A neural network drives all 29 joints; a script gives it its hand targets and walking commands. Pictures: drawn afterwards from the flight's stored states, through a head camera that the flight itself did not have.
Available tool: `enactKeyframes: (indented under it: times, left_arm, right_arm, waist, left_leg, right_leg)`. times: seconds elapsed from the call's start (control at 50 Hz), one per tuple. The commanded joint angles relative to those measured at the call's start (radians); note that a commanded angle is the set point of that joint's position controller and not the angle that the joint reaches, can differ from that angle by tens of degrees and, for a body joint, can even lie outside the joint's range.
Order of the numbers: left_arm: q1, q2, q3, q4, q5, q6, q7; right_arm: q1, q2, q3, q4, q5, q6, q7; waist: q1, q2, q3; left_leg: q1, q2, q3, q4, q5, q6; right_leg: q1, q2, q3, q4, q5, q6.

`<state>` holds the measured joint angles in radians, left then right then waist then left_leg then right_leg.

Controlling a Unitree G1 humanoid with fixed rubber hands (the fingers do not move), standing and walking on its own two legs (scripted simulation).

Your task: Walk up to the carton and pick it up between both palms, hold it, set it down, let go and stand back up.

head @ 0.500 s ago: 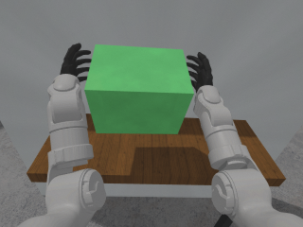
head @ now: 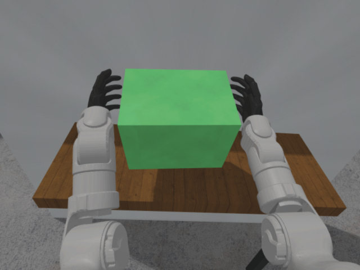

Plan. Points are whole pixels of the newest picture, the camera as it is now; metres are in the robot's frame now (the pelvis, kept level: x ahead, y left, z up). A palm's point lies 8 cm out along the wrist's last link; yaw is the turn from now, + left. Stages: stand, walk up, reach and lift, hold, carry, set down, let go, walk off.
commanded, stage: set down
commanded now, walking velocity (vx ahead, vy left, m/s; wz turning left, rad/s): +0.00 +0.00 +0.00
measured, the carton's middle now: (176, 120) +0.42 -0.01 +0.16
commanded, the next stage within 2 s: none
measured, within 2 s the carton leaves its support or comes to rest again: neither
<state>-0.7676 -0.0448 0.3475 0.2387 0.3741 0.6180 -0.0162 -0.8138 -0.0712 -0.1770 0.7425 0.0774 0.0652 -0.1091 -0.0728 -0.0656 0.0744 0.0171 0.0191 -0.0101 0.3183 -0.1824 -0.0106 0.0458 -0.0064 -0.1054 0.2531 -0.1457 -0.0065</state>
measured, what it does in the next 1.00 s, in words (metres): stands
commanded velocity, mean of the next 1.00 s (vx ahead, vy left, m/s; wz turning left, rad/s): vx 0.00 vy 0.00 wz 0.00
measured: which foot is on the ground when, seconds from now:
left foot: down 0.00-1.00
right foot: down 0.00-1.00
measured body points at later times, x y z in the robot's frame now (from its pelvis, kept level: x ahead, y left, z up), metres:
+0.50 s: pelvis +0.00 -0.01 +0.00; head -0.02 +0.02 +0.45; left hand +0.42 +0.14 +0.18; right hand +0.41 -0.18 +0.18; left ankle +0.01 +0.12 -0.75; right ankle +0.01 -0.11 -0.75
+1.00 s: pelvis +0.01 -0.01 +0.00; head +0.00 +0.02 +0.45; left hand +0.43 +0.13 +0.15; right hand +0.43 -0.19 +0.16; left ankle +0.01 +0.12 -0.75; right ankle +0.01 -0.11 -0.75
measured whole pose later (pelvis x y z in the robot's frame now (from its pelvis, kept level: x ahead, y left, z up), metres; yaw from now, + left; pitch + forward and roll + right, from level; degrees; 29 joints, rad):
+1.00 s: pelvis +0.01 -0.01 +0.00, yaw -2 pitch -3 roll +0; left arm -0.80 -0.07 0.41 0.61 0.34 0.38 0.05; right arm -0.87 -0.07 -0.41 1.01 -0.12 -0.05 -0.03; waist -0.01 -0.04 0.01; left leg -0.07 0.03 0.02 0.29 -0.17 -0.02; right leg -0.07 0.00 -0.08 0.26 -0.14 -0.01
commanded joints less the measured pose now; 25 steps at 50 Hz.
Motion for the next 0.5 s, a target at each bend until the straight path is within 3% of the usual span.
enactKeyframes:
  times: [0.0,0.22,0.48]
  left_arm:
    - [-0.506,-0.38,-0.336,0.001,-0.108,-0.047,-0.141]
    - [-0.571,-0.396,-0.299,0.1,-0.11,-0.138,-0.129]
    - [-0.597,-0.42,-0.296,0.168,-0.119,-0.235,-0.082]
  right_arm:
    - [-0.664,0.37,0.211,-0.182,-0.022,-0.054,0.108]
    - [-0.676,0.394,0.116,-0.085,-0.108,-0.093,0.138]
    - [-0.668,0.414,0.095,0.029,-0.137,-0.137,0.167]
  waist:
    - [0.006,0.045,-0.366]
    - [0.008,0.051,-0.413]
    - [0.036,0.051,-0.477]
  left_leg:
    - [0.044,-0.046,0.067,-0.032,0.212,-0.011]
    - [0.066,-0.049,0.075,-0.034,0.207,-0.023]
    - [0.051,-0.046,0.075,-0.023,0.269,-0.025]
  right_leg:
    - [0.103,0.037,-0.049,0.003,0.176,0.046]
    - [0.075,0.038,-0.059,0.009,0.184,0.054]
    - [0.085,0.037,-0.043,0.027,0.285,0.06]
